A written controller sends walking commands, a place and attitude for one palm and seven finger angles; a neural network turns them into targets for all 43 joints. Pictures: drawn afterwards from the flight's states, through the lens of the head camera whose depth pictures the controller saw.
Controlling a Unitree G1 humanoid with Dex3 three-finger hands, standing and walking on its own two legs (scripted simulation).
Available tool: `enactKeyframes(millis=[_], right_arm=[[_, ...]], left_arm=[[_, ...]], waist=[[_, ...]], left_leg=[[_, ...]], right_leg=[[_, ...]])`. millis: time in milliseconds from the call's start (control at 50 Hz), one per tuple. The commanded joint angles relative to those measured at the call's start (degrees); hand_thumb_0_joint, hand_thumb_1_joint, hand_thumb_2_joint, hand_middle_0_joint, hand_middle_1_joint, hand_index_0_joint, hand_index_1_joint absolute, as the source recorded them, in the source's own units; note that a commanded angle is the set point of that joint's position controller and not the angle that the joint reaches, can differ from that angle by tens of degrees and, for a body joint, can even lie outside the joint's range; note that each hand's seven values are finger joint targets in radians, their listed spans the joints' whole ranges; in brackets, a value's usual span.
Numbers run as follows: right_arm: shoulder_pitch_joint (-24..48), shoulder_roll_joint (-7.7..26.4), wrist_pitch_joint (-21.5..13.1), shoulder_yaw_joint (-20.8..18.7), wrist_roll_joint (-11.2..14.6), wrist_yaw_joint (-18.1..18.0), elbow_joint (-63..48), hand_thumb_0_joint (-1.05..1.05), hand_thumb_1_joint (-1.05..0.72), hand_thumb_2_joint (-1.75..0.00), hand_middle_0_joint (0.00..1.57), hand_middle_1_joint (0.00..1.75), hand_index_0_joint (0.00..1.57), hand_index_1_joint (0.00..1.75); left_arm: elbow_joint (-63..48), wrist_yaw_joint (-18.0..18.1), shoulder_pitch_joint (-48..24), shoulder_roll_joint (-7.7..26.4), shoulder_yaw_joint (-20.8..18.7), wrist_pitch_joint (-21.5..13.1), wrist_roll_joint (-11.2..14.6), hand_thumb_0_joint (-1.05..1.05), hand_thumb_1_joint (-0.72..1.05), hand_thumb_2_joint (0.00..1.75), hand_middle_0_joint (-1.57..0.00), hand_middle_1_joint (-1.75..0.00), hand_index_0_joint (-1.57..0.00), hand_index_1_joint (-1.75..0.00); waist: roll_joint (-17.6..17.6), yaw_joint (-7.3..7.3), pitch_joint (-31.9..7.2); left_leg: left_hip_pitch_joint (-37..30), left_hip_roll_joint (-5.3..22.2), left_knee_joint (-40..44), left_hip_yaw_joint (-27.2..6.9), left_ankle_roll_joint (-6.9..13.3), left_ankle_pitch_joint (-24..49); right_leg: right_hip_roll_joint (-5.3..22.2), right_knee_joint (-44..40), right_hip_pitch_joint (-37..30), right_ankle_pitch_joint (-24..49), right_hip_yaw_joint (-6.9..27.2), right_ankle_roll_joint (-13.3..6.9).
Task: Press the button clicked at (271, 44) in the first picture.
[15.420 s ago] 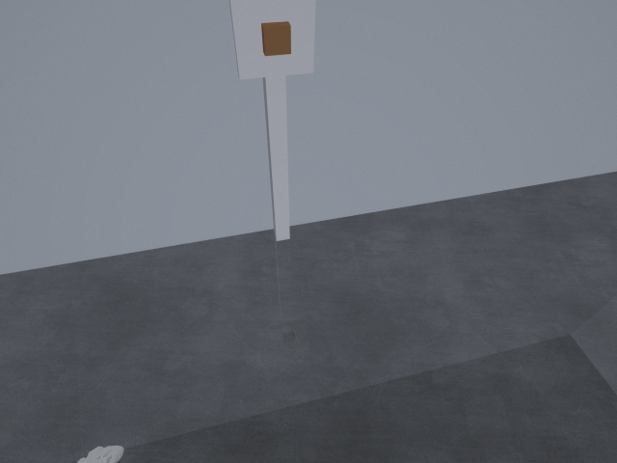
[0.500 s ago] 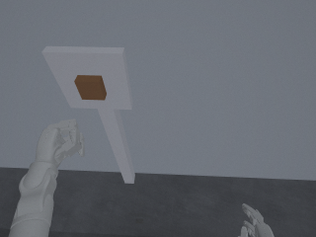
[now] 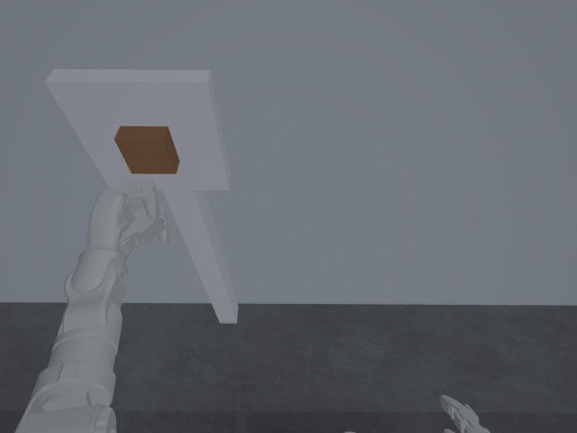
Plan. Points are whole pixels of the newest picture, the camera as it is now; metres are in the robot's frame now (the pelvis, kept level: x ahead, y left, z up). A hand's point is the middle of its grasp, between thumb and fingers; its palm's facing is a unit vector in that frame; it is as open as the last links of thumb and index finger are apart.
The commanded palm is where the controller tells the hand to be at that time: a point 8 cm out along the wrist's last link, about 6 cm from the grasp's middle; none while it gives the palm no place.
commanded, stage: aim a knuckle at the button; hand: left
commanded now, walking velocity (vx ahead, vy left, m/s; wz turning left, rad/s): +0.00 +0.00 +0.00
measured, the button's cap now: (149, 149) +0.50 +0.22 +0.11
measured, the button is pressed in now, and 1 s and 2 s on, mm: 0 0 13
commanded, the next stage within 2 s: press the button with the knuckle in 0.82 s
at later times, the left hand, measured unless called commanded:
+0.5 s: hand (160, 215) +0.40 +0.20 +0.07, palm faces +0.03 -1.00 -0.02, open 3.1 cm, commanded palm +0.37 +0.25 +0.08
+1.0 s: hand (161, 212) +0.41 +0.20 +0.07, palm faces +0.01 -1.00 -0.01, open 3.1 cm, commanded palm +0.38 +0.25 +0.08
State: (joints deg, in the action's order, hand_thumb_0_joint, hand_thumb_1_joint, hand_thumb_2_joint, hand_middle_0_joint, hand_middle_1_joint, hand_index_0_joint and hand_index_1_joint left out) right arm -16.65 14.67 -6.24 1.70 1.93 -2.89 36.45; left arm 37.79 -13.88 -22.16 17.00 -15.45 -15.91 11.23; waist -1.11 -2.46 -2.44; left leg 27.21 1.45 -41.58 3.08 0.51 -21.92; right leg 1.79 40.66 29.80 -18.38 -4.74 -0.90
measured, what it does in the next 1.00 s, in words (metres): stands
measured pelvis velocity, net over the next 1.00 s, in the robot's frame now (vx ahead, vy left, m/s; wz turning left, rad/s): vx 0.00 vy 0.01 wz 0.00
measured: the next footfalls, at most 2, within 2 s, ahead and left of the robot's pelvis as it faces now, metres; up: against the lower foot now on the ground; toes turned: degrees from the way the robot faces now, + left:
none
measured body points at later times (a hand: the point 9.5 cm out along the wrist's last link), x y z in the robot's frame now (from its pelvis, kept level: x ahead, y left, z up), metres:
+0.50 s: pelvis +0.00 +0.00 +0.00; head +0.06 +0.00 +0.44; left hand +0.39 +0.25 +0.07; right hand +0.08 -0.26 -0.12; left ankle -0.01 +0.11 -0.72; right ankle +0.02 -0.11 -0.72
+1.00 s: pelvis +0.00 +0.01 -0.01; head +0.06 +0.01 +0.44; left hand +0.40 +0.25 +0.07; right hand +0.10 -0.25 -0.11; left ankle -0.01 +0.11 -0.72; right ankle +0.02 -0.11 -0.72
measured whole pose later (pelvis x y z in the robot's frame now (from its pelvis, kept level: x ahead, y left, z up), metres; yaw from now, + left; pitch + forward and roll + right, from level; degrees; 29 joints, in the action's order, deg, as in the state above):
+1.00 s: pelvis +0.00 +0.01 -0.01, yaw +0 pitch +10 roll -1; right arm -17.0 14.7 -1.9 1.9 1.9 -2.7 34.9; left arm 46.6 -14.3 -29.3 19.1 -17.0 -18.1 10.4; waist -0.6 -3.6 -3.2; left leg 32.0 1.7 -45.0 3.0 1.0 -23.1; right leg 1.7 42.8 34.1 -18.8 -4.6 -0.6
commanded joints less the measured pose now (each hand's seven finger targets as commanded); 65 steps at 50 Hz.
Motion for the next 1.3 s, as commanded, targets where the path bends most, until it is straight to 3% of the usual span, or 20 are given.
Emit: enactKeyframes(millis=[0,100,180,280,360,480,620,700,740,760,840,860,900,940,980,1100,1160,1220,1240,1280], right_arm=[[-1.5,8.5,-1.1,-2.9,0.0,-0.9,-5.8,0.00,-0.90,-0.90,0.20,0.30,0.20,0.30],[-3.1,8.8,0.3,-2.9,-0.2,-0.8,-5.3,0.00,-0.90,-0.90,0.20,0.30,0.20,0.30],[-4.0,8.6,0.8,-3.4,-0.5,0.0,-6.6,0.00,-0.90,-0.90,0.20,0.30,0.20,0.30],[-3.8,8.9,1.9,-3.6,0.1,0.4,-7.3,0.00,-0.90,-0.90,0.20,0.30,0.20,0.30],[-3.4,8.8,2.1,-3.7,-0.2,0.1,-7.6,0.00,-0.90,-0.90,0.20,0.30,0.20,0.30],[-2.6,8.2,1.7,-3.1,0.1,-0.5,-6.9,0.00,-0.90,-0.90,0.20,0.30,0.20,0.30],[-2.4,8.9,1.9,-3.0,0.3,-0.7,-6.9,0.00,-0.90,-0.90,0.20,0.30,0.20,0.30],[-2.0,8.3,1.9,-3.0,0.1,-0.5,-7.8,0.00,-0.90,-0.90,0.20,0.30,0.20,0.30],[-2.0,8.3,1.7,-3.0,0.1,-0.4,-7.9,0.00,-0.90,-0.90,0.20,0.30,0.20,0.30],[-2.3,8.6,1.9,-3.0,0.1,-0.5,-7.5,0.00,-0.90,-0.90,0.20,0.30,0.20,0.30],[-2.1,8.6,2.1,-2.8,0.1,-0.6,-7.1,0.00,-0.90,-0.90,0.20,0.30,0.20,0.30],[-2.5,8.9,2.2,-2.9,0.0,-0.7,-7.0,0.00,-0.90,-0.90,0.20,0.30,0.20,0.30],[-2.2,8.7,2.2,-2.9,-0.1,-0.6,-7.4,0.00,-0.90,-0.90,0.20,0.30,0.20,0.30],[-2.4,8.5,2.2,-2.6,-0.1,-0.7,-7.1,0.00,-0.90,-0.90,0.20,0.30,0.20,0.30],[-3.4,8.9,2.4,-2.8,-0.2,-0.8,-6.4,0.00,-0.90,-0.90,0.20,0.30,0.20,0.30],[-4.6,8.8,2.6,-3.0,-0.3,-0.5,-6.2,0.00,-0.90,-0.90,0.20,0.30,0.20,0.30],[-5.6,9.5,3.1,-3.2,-0.4,-0.4,-5.8,0.00,-0.90,-0.90,0.20,0.30,0.20,0.30],[-6.0,9.4,3.5,-3.3,-0.4,-0.2,-5.9,0.00,-0.90,-0.90,0.20,0.30,0.20,0.30],[-6.3,9.2,3.7,-3.2,-0.5,-0.1,-5.9,0.00,-0.90,-0.90,0.20,0.30,0.20,0.30],[-6.9,9.5,4.1,-3.5,-0.5,-0.1,-5.6,0.00,-0.90,-0.90,0.20,0.30,0.20,0.30]], left_arm=[[-6.9,0.3,-22.7,15.0,-5.5,-5.0,0.7,0.00,0.90,0.90,-1.30,-1.50,-1.30,-1.50],[-1.3,-0.4,-30.0,15.7,-5.0,-6.0,-0.1,0.00,0.90,0.90,-1.30,-1.50,-1.30,-1.50],[-4.4,-0.9,-24.6,15.6,-6.0,-7.6,0.4,0.00,0.90,0.90,-1.30,-1.50,-1.30,-1.50],[-3.7,-0.8,-21.6,13.2,-4.6,-5.9,1.1,0.00,0.90,0.90,-1.30,-1.50,-1.30,-1.50],[-8.7,0.8,-23.2,16.6,-7.1,-6.8,0.7,0.00,0.90,0.90,-1.30,-1.50,-1.30,-1.50],[-8.2,-0.2,-24.9,13.4,-4.0,-7.6,0.9,0.00,0.90,0.90,-1.30,-1.50,-1.30,-1.50],[-3.2,-1.8,-23.9,14.3,-5.0,-5.4,1.8,0.00,0.90,0.90,-1.30,-1.50,-1.30,-1.50],[-7.5,-1.7,-26.4,13.1,-3.2,-6.6,1.2,0.00,0.90,0.90,-1.30,-1.50,-1.30,-1.50],[-6.8,-1.3,-24.9,12.7,-3.3,-6.6,1.4,0.00,0.90,0.90,-1.30,-1.50,-1.30,-1.50],[-6.3,-1.2,-26.1,13.0,-3.2,-6.6,1.5,0.00,0.90,0.90,-1.30,-1.50,-1.30,-1.50],[-4.2,-0.6,-29.2,12.9,-2.6,-5.9,0.8,0.00,0.90,0.90,-1.30,-1.50,-1.30,-1.50],[-3.4,-0.3,-28.8,15.1,-4.6,-5.9,0.7,0.00,0.90,0.90,-1.30,-1.50,-1.30,-1.50],[-4.5,-0.3,-27.8,16.0,-5.4,-6.4,0.3,0.00,0.90,0.90,-1.30,-1.50,-1.30,-1.50],[-4.6,-0.4,-31.0,14.8,-3.7,-6.6,0.3,0.00,0.90,0.90,-1.30,-1.50,-1.30,-1.50],[-2.1,-0.3,-33.0,16.9,-5.5,-6.8,0.3,0.00,0.90,0.90,-1.30,-1.50,-1.30,-1.50],[-0.3,-1.7,-33.6,15.4,-4.0,-7.1,0.2,0.00,0.90,0.90,-1.30,-1.50,-1.30,-1.50],[3.4,-1.7,-32.2,16.3,-5.4,-6.5,0.7,0.00,0.90,0.90,-1.30,-1.50,-1.30,-1.50],[2.3,-1.6,-33.8,18.2,-6.6,-6.7,0.1,0.00,0.90,0.90,-1.30,-1.50,-1.30,-1.50],[2.8,-1.7,-34.2,16.6,-5.2,-6.6,-0.1,0.00,0.90,0.90,-1.30,-1.50,-1.30,-1.50],[3.0,-1.3,-35.2,19.1,-7.2,-7.0,-0.3,0.00,0.90,0.90,-1.30,-1.50,-1.30,-1.50]], waist=[[1.4,-0.34,-17.5],[-1.2,-1.31,-18.3],[-3.1,0.75,-24.9],[1.5,-0.22,-18.6],[-0.3,0.10,-20.2],[-2.2,-1.23,-18.7],[2.5,-1.05,-16.3],[-3.3,-0.79,-20.0],[-2.6,-0.71,-19.5],[0.5,-1.41,-19.0],[-2.0,-1.67,-17.8],[0.3,-1.47,-17.9],[-2.3,-0.46,-20.6],[-3.2,-1.66,-20.2],[0.6,-2.14,-20.0],[-4.0,-2.12,-22.5],[0.8,-2.32,-21.1],[-2.5,-1.91,-21.9],[-2.1,-2.38,-21.9],[-0.8,-2.47,-22.2]], left_leg=[[-2.8,-1.2,4.9,-2.6,0.3,15.1],[-2.2,-1.3,3.7,-2.7,0.4,13.9],[-4.6,-1.0,3.1,-2.8,0.1,20.7],[-1.5,-0.7,4.0,-2.4,0.4,17.8],[-2.1,-0.9,4.1,-2.2,0.6,15.7],[-3.1,-0.8,4.5,-2.3,0.6,14.6],[-0.6,-1.0,4.3,-2.5,0.6,12.1],[-3.7,-1.1,3.7,-2.8,0.4,14.2],[-3.8,-1.0,3.4,-3.0,0.3,15.2],[-3.3,-0.8,3.3,-3.4,0.4,15.3],[-2.7,-1.0,3.4,-3.3,0.3,12.8],[-1.8,-1.0,3.1,-3.4,0.5,12.3],[-2.2,-1.2,3.1,-3.0,0.3,13.9],[-2.7,-1.0,2.7,-3.1,0.3,14.6],[-1.1,-0.8,2.7,-3.4,0.5,13.5],[-3.2,-0.8,1.8,-3.4,0.2,17.1],[-1.0,-0.6,1.6,-3.4,0.4,16.9],[-0.9,-0.7,1.6,-3.1,0.3,18.2],[-1.1,-0.8,1.5,-3.0,0.4,17.8],[-0.5,-0.6,1.3,-3.0,0.6,18.0]], right_leg=[[-1.6,-3.2,-11.0,16.5,3.4,-0.2],[-1.7,-2.5,-8.4,15.0,3.6,-0.4],[-1.9,-0.8,-11.6,20.4,3.4,-0.7],[-2.2,-2.0,-9.6,18.7,2.8,-0.3],[-2.1,-2.4,-10.5,16.7,3.5,-0.4],[-2.2,-2.8,-9.4,16.0,3.5,-0.4],[-2.0,-3.2,-8.7,14.1,3.2,-0.3],[-1.9,-2.2,-8.2,14.8,3.3,-0.6],[-2.0,-1.9,-7.8,15.6,2.9,-0.7],[-2.2,-1.9,-7.7,15.6,2.7,-0.6],[-2.0,-2.1,-5.8,13.2,2.9,-0.5],[-2.0,-2.0,-6.4,12.8,3.0,-0.5],[-1.8,-1.6,-8.6,14.6,3.5,-0.6],[-1.9,-1.4,-7.2,15.2,3.3,-0.5],[-2.1,-1.4,-7.4,14.3,3.3,-0.3],[-2.2,-0.6,-6.2,16.6,3.1,-0.6],[-2.5,-0.7,-6.3,16.7,2.8,-0.5],[-2.2,-0.3,-6.8,18.1,3.1,-0.5],[-2.4,-0.4,-6.3,17.8,3.1,-0.4],[-2.4,-0.3,-6.6,18.0,3.2,-0.3]])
